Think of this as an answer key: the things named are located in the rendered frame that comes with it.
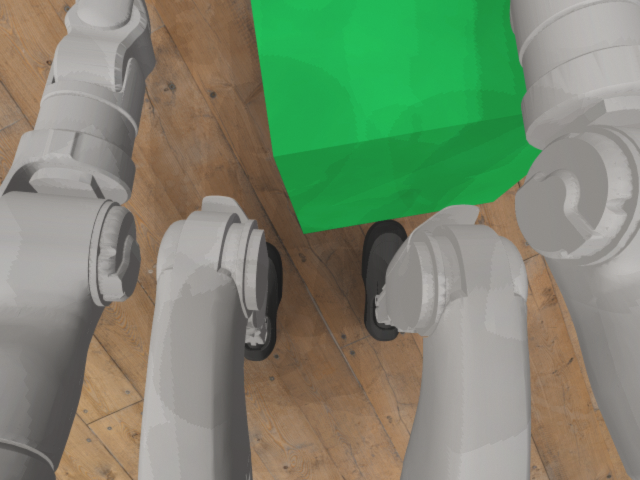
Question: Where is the left robot forearm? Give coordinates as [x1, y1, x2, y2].
[0, 0, 156, 205]

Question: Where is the right robot thigh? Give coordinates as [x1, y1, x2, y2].
[398, 225, 531, 480]

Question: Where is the robot right foot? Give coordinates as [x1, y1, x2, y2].
[362, 220, 407, 341]

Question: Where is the right robot upper arm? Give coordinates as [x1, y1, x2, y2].
[515, 125, 640, 480]

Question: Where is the carton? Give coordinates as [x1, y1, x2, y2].
[251, 0, 542, 234]

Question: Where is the right robot forearm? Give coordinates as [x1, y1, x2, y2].
[510, 0, 640, 150]

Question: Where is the left robot upper arm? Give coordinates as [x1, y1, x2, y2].
[0, 191, 141, 480]

